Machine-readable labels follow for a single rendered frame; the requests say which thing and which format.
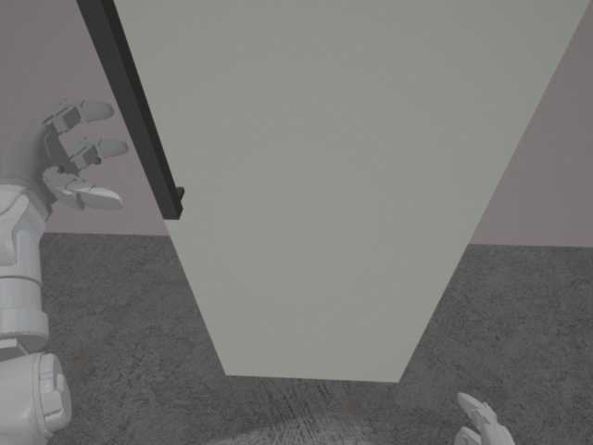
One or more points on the left robot hand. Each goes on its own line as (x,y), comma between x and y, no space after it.
(34,151)

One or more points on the right robot hand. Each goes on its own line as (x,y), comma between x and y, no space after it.
(485,420)

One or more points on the robot left forearm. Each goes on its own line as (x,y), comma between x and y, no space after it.
(24,209)

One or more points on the handle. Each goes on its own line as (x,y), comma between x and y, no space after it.
(103,24)

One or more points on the fridge door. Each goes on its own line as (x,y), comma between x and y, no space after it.
(336,158)

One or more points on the left robot upper arm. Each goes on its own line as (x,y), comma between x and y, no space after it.
(34,399)

